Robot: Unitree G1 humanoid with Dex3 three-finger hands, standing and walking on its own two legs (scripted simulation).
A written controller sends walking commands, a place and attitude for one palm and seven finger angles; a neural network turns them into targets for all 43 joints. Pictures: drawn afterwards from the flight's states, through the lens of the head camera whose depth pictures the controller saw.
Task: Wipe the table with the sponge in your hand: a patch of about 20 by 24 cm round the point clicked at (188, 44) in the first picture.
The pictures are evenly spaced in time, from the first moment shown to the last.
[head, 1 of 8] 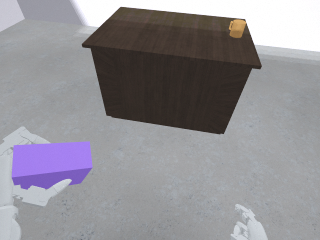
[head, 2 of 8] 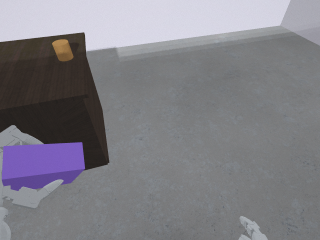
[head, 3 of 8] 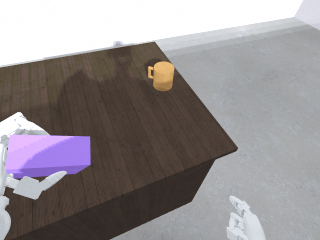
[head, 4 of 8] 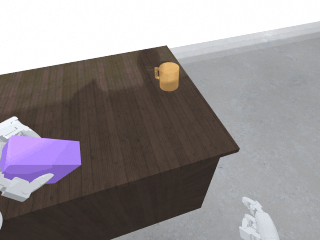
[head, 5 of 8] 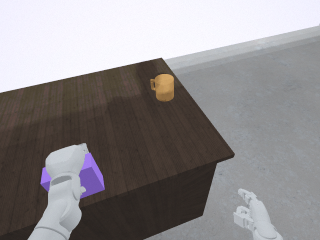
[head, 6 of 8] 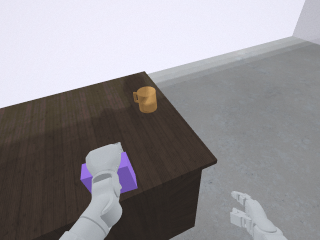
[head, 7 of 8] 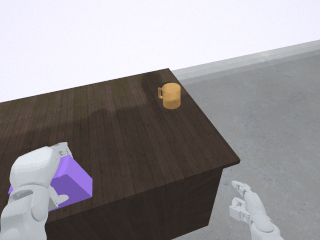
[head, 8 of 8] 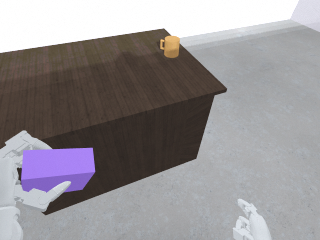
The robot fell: no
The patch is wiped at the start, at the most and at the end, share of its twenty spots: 0.00 1.00 1.00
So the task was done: yes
